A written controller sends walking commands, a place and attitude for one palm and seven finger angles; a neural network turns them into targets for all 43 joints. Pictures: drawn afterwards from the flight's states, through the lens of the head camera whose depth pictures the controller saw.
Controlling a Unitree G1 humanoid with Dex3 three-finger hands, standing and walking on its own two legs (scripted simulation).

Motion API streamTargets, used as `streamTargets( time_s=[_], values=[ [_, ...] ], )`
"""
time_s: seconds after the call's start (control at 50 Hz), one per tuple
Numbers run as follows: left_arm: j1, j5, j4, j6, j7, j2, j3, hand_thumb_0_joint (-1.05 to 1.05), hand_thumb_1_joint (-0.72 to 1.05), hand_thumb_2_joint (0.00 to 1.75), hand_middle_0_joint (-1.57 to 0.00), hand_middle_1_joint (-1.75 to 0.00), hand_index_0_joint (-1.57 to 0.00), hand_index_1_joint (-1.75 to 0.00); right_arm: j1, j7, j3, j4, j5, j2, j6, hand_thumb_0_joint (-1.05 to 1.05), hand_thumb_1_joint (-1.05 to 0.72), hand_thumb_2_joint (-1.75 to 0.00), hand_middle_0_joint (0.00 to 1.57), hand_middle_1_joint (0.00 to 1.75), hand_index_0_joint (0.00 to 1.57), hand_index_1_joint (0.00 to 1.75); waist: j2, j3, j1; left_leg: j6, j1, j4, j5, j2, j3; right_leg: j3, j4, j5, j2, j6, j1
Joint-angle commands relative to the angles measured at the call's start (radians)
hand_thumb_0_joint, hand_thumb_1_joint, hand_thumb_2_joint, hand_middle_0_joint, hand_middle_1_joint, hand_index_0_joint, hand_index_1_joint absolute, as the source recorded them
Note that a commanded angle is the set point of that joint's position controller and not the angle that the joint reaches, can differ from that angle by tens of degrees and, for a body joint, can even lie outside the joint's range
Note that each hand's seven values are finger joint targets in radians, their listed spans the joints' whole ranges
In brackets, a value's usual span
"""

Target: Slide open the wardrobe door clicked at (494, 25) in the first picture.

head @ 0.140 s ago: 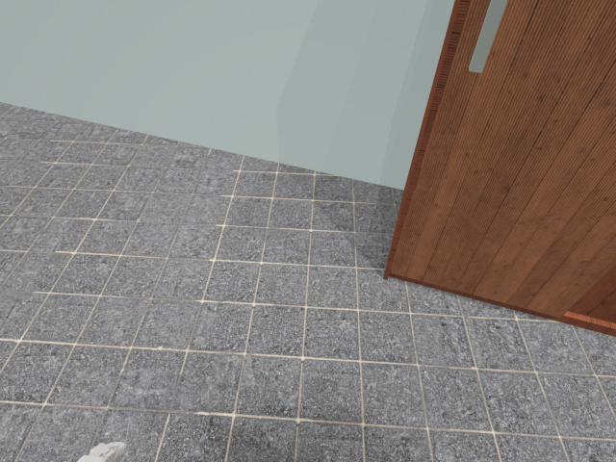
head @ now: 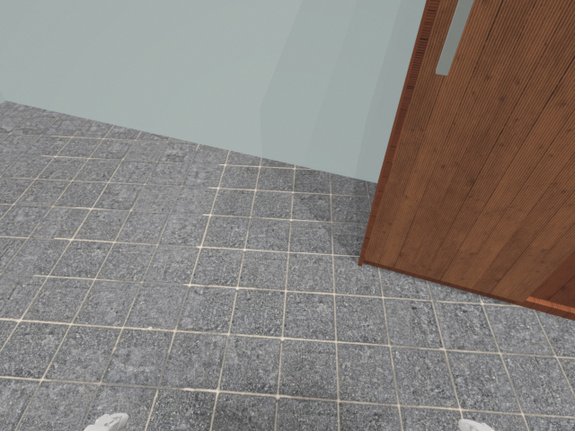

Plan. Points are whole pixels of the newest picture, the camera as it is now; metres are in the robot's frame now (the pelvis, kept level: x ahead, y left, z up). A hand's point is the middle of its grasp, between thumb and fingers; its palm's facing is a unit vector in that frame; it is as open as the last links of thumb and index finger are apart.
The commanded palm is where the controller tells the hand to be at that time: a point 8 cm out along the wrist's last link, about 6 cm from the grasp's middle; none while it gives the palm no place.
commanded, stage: stand and wait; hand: left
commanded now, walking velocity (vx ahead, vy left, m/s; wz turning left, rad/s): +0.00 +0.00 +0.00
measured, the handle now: (462, 7) +0.90 -0.31 +0.25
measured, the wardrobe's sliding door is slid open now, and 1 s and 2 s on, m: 0.00 0.00 0.00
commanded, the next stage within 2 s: look at it before walking up in 0.68 s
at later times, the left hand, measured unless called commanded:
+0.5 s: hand out of the picture +0.05 +0.23 -0.15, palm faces -0.02 -0.94 -0.34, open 7.4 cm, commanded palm none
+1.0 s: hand out of the picture +0.05 +0.23 -0.15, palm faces -0.02 -0.94 -0.34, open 7.4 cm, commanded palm none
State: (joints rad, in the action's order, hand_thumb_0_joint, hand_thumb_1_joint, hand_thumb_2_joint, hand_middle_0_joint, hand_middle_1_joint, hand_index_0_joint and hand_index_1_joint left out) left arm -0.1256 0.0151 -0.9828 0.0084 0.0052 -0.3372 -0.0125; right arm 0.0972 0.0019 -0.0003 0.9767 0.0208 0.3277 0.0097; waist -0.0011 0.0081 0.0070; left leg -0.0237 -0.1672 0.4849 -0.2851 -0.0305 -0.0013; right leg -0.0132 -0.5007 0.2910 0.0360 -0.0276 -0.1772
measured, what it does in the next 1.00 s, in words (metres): stands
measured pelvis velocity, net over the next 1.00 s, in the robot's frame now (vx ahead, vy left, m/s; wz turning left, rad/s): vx -0.02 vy -0.02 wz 0.00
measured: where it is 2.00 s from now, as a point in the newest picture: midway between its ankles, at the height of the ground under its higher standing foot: outside the picture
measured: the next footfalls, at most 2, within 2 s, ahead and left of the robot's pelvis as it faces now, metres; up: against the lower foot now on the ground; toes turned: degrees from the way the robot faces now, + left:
none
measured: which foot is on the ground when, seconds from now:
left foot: down 0.00-1.00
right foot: down 0.00-1.00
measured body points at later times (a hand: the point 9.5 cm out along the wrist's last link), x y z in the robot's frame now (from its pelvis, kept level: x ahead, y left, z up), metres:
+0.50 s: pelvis -0.02 -0.02 +0.01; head -0.02 -0.02 +0.46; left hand +0.05 +0.28 -0.12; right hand +0.06 -0.31 -0.13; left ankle -0.01 +0.11 -0.74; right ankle -0.01 -0.14 -0.74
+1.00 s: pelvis -0.02 -0.02 +0.01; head -0.02 -0.02 +0.46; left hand +0.05 +0.28 -0.12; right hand +0.05 -0.31 -0.13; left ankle -0.01 +0.11 -0.74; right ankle -0.01 -0.14 -0.74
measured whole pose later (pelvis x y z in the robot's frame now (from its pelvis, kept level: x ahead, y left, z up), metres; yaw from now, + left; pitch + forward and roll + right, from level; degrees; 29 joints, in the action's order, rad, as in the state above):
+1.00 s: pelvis -0.02 -0.02 +0.01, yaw +0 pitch -2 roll +0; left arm -0.13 0.02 -1.09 0.00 0.00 -0.33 0.00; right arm 0.13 0.00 0.00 1.11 0.01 0.33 0.01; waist 0.00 0.03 0.00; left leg 0.01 -0.15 0.38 -0.20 0.00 0.01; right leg 0.00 -0.40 0.20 0.01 0.00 -0.16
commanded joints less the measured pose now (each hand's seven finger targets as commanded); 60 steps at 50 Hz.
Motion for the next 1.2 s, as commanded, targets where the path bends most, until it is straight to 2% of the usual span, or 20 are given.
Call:
streamTargets(
  time_s=[0.0,0.12,0.46,0.6,0.78,0.84,0.9,1.08,1.18],
  values=[
    [0.046,-0.004,0.06,-0.028,0.011,-0.209,0.049,0.0,0.9,0.9,-0.2,-0.3,-0.2,-0.3,-0.049,-0.016,-0.05,-0.051,-0.005,0.213,0.026,0.0,-0.9,-0.9,0.2,0.3,0.2,0.3,-0.009,-0.061,-0.009,-0.024,0.011,-0.093,0.29,0.133,0.091,-0.061,0.071,-0.258,0.076,0.056,0.022],
    [0.042,-0.004,0.041,-0.029,0.009,-0.206,0.05,0.0,0.9,0.9,-0.2,-0.3,-0.2,-0.3,-0.059,-0.016,-0.048,-0.029,-0.006,0.209,0.025,0.0,-0.9,-0.9,0.2,0.3,0.2,0.3,0.007,-0.049,-0.007,-0.02,0.015,-0.111,0.247,0.132,0.089,-0.071,0.102,-0.232,0.08,0.057,0.019],
    [0.034,-0.006,-0.023,-0.034,0.005,-0.213,0.048,0.0,0.9,0.9,-0.2,-0.3,-0.2,-0.3,-0.028,-0.012,-0.04,0.046,-0.011,0.217,0.022,0.0,-0.9,-0.9,0.2,0.3,0.2,0.3,-0.011,-0.034,-0.008,-0.008,0.009,-0.151,0.153,0.137,0.102,-0.099,0.169,-0.127,0.087,0.061,0.017],
    [0.034,-0.004,-0.034,-0.031,0.004,-0.211,0.048,0.0,0.9,0.9,-0.2,-0.3,-0.2,-0.3,-0.017,-0.011,-0.038,0.064,-0.011,0.218,0.021,0.0,-0.9,-0.9,0.2,0.3,0.2,0.3,-0.017,-0.003,-0.005,-0.008,-0.015,-0.174,0.095,0.137,0.111,-0.107,0.19,-0.046,0.082,0.059,-0.003],
    [0.029,-0.004,-0.037,-0.035,0.005,-0.21,0.048,0.0,0.9,0.9,-0.2,-0.3,-0.2,-0.3,-0.014,-0.011,-0.037,0.074,-0.011,0.214,0.025,0.0,-0.9,-0.9,0.2,0.3,0.2,0.3,-0.004,-0.027,-0.005,-0.005,0.008,-0.169,0.148,0.142,0.108,-0.103,0.184,-0.109,0.086,0.06,0.01],
    [0.032,-0.004,-0.037,-0.035,0.005,-0.21,0.048,0.0,0.9,0.9,-0.2,-0.3,-0.2,-0.3,-0.013,-0.011,-0.037,0.074,-0.012,0.215,0.022,0.0,-0.9,-0.9,0.2,0.3,0.2,0.3,-0.019,-0.015,-0.007,-0.003,0.004,-0.168,0.139,0.142,0.107,-0.105,0.192,-0.097,0.085,0.06,0.001],
    [0.034,-0.003,-0.039,-0.034,0.005,-0.207,0.048,0.0,0.9,0.9,-0.2,-0.3,-0.2,-0.3,-0.015,-0.011,-0.037,0.076,-0.011,0.214,0.024,0.0,-0.9,-0.9,0.2,0.3,0.2,0.3,-0.005,-0.016,-0.006,-0.003,0.004,-0.176,0.138,0.143,0.108,-0.101,0.188,-0.098,0.083,0.058,0.005],
    [0.03,-0.004,-0.042,-0.037,0.006,-0.208,0.048,0.0,0.9,0.9,-0.2,-0.3,-0.2,-0.3,-0.022,-0.013,-0.037,0.075,-0.012,0.215,0.025,0.0,-0.9,-0.9,0.2,0.3,0.2,0.3,-0.006,-0.04,-0.007,-0.002,0.035,-0.168,0.197,0.148,0.101,-0.095,0.181,-0.184,0.086,0.058,0.025],
    [0.03,-0.004,-0.047,-0.037,0.006,-0.208,0.047,0.0,0.9,0.9,-0.2,-0.3,-0.2,-0.3,-0.029,-0.013,-0.036,0.076,-0.013,0.215,0.024,0.0,-0.9,-0.9,0.2,0.3,0.2,0.3,-0.004,-0.03,-0.005,-0.002,0.036,-0.171,0.204,0.149,0.099,-0.094,0.183,-0.199,0.086,0.058,0.025]
  ],
)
